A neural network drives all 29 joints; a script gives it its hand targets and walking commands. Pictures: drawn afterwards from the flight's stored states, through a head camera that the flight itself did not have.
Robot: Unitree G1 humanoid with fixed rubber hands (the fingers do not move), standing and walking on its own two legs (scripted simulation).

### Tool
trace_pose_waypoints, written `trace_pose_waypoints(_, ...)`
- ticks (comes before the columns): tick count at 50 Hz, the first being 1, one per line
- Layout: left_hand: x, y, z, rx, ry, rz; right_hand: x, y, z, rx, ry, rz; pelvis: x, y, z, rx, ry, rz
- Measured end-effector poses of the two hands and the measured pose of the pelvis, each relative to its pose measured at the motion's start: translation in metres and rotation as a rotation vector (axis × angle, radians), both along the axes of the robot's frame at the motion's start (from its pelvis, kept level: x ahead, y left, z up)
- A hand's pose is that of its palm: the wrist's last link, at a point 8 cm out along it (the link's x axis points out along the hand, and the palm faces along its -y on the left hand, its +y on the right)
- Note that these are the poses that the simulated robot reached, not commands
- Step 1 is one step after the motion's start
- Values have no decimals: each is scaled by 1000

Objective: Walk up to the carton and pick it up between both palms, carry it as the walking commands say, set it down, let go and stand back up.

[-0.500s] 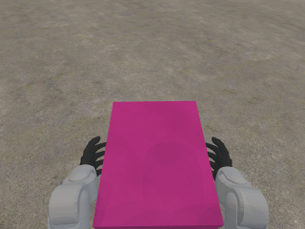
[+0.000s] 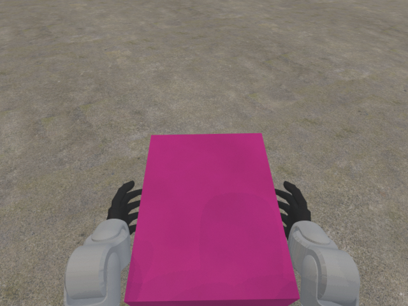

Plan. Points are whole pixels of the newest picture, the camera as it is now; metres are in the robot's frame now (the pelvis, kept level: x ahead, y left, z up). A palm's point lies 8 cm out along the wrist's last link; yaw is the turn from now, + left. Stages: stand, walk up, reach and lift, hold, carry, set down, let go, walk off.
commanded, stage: carry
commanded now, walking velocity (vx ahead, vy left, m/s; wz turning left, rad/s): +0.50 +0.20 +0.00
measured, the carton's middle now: (207, 234) +0.26 +0.00 +0.02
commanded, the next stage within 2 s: none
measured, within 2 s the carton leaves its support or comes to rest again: neither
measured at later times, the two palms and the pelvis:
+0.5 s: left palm (79, 181) +0.33 +0.25 +0.09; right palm (229, 181) +0.34 -0.05 +0.09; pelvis +0.09 +0.10 +0.00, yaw +2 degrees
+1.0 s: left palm (65, 118) +0.55 +0.37 +0.08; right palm (178, 116) +0.56 +0.07 +0.09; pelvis +0.31 +0.22 +0.00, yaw +1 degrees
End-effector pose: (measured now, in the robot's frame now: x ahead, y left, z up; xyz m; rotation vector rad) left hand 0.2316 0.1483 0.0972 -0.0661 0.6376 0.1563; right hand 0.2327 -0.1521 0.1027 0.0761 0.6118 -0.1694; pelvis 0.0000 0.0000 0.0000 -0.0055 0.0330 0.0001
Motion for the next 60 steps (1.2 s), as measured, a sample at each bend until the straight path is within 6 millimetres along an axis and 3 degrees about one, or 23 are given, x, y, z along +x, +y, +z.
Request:
trace_pose_waypoints(7, 6, 45, 10, -27, -14, 31, 16, 46, 19, -30, -14, 30, 9, 37, 10, 4, 30, 30)
trace_pose_waypoints(10, 13, 71, 4, -15, -20, 35, 24, 71, 12, -24, -19, 36, 13, 61, 2, -9, 29, 36)
trace_pose_waypoints(15, 30, 92, -2, -22, 38, 22, 36, 92, 2, -25, 39, 23, 32, 85, 7, -23, 29, 24)
trace_pose_waypoints(21, 70, 104, -6, -30, 33, 16, 71, 104, -2, -27, 35, 12, 63, 99, 4, -24, 44, 26)
trace_pose_waypoints(27, 115, 108, -11, -6, 18, 32, 121, 108, -14, 0, 19, 26, 109, 101, -7, 1, 50, 44)
trace_pose_waypoints(33, 149, 127, 2, 3, 39, 56, 163, 127, -3, 13, 40, 48, 150, 116, 11, 18, 50, 63)
trace_pose_waypoints(40, 212, 166, 8, 13, 15, 57, 227, 166, 1, 24, 15, 49, 215, 156, 11, 31, 28, 64)
trace_pose_waypoints(46, 284, 212, -17, -5, 2, 30, 294, 212, -14, -10, 3, 28, 281, 206, -12, 22, 32, 34)
trace_pose_waypoints(53, 351, 235, -18, -37, 49, -2, 348, 235, -11, -30, 52, -7, 339, 235, 2, -5, 42, 4)
trace_pose_waypoints(60, 423, 248, -13, -21, 23, -3, 418, 248, -12, -12, 25, -10, 410, 248, -1, -12, 31, 4)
